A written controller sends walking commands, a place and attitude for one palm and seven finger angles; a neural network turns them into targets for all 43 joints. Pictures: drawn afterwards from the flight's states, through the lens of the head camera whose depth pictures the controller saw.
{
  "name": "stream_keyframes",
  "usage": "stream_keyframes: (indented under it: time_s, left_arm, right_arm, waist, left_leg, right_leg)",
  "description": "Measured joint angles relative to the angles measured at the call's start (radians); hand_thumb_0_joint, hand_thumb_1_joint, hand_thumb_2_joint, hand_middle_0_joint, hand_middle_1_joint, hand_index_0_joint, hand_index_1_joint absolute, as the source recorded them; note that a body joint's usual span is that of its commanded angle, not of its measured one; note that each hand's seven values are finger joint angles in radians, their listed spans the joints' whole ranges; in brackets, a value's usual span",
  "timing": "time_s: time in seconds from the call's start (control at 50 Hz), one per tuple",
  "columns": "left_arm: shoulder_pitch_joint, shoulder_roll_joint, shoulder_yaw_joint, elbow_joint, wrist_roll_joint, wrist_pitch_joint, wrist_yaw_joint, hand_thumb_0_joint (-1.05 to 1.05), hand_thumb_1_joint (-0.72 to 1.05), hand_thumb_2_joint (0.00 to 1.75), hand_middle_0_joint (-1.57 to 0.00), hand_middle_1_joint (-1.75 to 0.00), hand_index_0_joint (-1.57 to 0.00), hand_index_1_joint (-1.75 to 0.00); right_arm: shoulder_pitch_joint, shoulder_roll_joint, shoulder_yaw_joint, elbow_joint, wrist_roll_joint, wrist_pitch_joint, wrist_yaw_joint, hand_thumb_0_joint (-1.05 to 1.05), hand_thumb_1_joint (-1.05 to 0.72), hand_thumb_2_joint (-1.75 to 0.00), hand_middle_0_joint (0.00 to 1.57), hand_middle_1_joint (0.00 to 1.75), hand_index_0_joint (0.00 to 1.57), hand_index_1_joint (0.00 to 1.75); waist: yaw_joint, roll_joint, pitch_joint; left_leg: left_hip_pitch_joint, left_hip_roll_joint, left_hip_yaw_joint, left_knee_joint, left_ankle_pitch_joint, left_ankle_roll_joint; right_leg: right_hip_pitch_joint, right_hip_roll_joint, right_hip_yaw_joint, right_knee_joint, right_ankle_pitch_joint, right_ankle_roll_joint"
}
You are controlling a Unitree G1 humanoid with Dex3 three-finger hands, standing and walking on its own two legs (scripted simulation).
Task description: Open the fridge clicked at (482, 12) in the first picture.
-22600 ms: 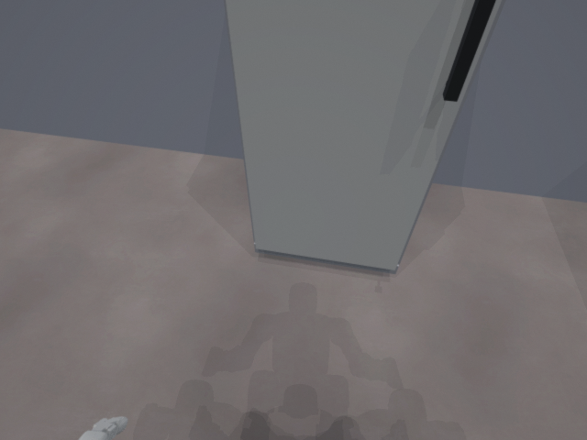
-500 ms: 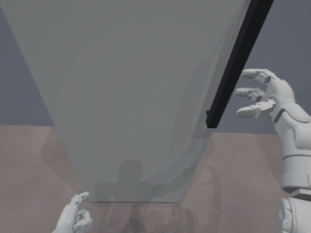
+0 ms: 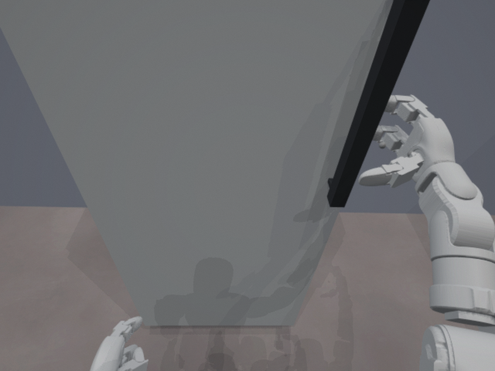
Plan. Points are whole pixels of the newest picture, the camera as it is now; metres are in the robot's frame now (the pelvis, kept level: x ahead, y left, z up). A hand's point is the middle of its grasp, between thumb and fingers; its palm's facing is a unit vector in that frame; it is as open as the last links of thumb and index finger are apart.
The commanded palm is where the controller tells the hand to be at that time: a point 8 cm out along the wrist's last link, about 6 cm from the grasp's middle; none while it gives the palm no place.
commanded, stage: feel for the door with the fingertips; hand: right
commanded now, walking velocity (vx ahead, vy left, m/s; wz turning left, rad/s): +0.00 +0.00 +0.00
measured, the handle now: (359, 117) +0.44 -0.14 +0.24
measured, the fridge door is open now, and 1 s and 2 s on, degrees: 0 0 0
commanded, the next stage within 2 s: slide the fingers in behind the handle in 0.36 s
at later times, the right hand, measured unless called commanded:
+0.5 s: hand (376, 136) +0.40 -0.16 +0.23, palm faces -0.04 +1.00 +0.00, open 13.6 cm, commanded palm +0.38 -0.22 +0.22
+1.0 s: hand (368, 139) +0.40 -0.15 +0.23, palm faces -0.05 +1.00 +0.00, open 14.0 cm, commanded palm +0.37 -0.20 +0.22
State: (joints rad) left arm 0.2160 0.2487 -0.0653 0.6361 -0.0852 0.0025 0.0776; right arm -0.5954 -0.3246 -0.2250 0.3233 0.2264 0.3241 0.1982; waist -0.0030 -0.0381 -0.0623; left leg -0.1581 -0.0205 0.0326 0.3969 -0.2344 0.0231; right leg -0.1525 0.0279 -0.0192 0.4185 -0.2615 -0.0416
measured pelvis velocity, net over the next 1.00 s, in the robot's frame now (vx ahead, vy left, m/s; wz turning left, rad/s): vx -0.01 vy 0.00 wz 0.00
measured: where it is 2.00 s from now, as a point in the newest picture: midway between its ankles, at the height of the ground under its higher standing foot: outside the picture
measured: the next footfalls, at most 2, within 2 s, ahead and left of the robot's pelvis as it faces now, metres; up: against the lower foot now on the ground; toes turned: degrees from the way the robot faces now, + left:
none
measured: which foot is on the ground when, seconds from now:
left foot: down 0.00-1.00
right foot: down 0.00-1.00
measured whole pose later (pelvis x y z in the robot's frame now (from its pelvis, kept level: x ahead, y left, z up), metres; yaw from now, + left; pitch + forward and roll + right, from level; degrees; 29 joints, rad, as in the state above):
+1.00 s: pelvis -0.01 +0.00 +0.00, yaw +0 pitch +0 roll +0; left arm 0.23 0.26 -0.05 0.65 -0.09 -0.01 0.08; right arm -0.70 -0.31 -0.20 0.49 0.21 0.28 0.17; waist 0.01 -0.05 -0.05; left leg -0.17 -0.02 0.03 0.38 -0.20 0.03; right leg -0.17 0.02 -0.02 0.41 -0.23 -0.04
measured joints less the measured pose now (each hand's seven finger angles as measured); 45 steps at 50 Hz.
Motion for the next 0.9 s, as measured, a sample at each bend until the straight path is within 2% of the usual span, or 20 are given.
stream_keyframes:
  time_s: [0.16,0.32,0.4,0.5,0.66,0.9]
  left_arm:
    - [-0.013,0.009,0.004,-0.006,-0.004,0.010,0.005,0.01,0.90,0.90,-0.20,-0.30,-0.20,-0.30]
    - [-0.018,0.007,0.003,0.013,0.003,0.001,0.008,0.01,0.90,0.90,-0.20,-0.30,-0.20,-0.30]
    - [-0.014,0.000,-0.002,0.012,0.003,0.010,0.008,0.01,0.90,0.90,-0.20,-0.30,-0.20,-0.30]
    - [0.004,0.002,0.000,0.013,0.005,0.015,0.008,0.01,0.90,0.90,-0.20,-0.30,-0.20,-0.30]
    - [0.040,0.016,0.012,0.008,-0.004,0.011,0.009,0.01,0.90,0.90,-0.20,-0.30,-0.20,-0.30]
    - [0.022,0.020,0.016,0.023,-0.004,-0.020,0.013,0.01,0.90,0.90,-0.20,-0.30,-0.20,-0.30]
  right_arm:
    - [-0.022,-0.025,0.012,0.038,-0.021,0.046,-0.017,-0.01,0.50,-0.30,0.30,1.20,0.30,1.20]
    - [-0.075,0.013,0.034,0.070,-0.005,0.005,-0.013,-0.01,0.50,-0.30,0.30,1.20,0.30,1.20]
    - [-0.113,-0.003,0.020,0.141,-0.017,0.012,-0.021,-0.01,0.50,-0.30,0.32,1.22,0.31,1.20]
    - [-0.138,-0.022,0.007,0.193,-0.022,-0.006,-0.011,-0.01,0.50,-0.30,0.37,1.24,0.36,1.23]
    - [-0.085,-0.045,-0.020,0.190,-0.026,-0.045,-0.010,-0.01,0.50,-0.30,0.34,1.22,0.33,1.21]
    - [-0.115,-0.014,0.017,0.175,-0.015,-0.053,-0.016,-0.01,0.50,-0.30,0.30,1.21,0.31,1.20]
  waist:
    - [0.003,-0.010,0.010]
    - [0.001,-0.007,0.010]
    - [0.012,-0.003,0.004]
    - [0.017,0.000,0.004]
    - [0.025,-0.003,0.010]
    - [0.020,-0.006,0.019]
  left_leg:
    - [0.005,0.000,0.007,-0.006,0.006,0.000]
    - [0.000,0.005,0.012,-0.005,0.009,0.000]
    - [-0.008,0.001,0.009,-0.007,0.014,0.002]
    - [-0.015,-0.003,0.007,-0.012,0.023,0.005]
    - [-0.011,-0.009,-0.001,-0.016,0.030,0.007]
    - [-0.014,-0.004,0.007,-0.018,0.034,0.005]
  right_leg:
    - [-0.002,0.000,0.007,0.004,0.003,0.000]
    - [-0.006,0.004,0.011,-0.002,0.012,0.000]
    - [-0.012,0.001,0.008,-0.004,0.016,0.002]
    - [-0.020,-0.003,0.006,-0.006,0.022,0.004]
    - [-0.013,-0.009,-0.002,-0.009,0.024,0.006]
    - [-0.020,-0.004,0.006,-0.007,0.030,0.004]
